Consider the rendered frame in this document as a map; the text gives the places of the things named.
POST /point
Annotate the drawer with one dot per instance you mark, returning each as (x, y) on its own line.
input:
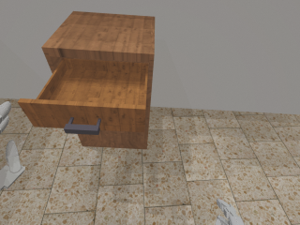
(88, 90)

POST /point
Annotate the robot left hand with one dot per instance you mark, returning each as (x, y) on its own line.
(12, 171)

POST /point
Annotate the robot right hand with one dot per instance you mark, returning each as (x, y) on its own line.
(230, 213)

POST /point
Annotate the cabinet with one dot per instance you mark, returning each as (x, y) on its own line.
(107, 37)

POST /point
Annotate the handle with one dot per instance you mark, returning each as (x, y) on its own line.
(82, 129)

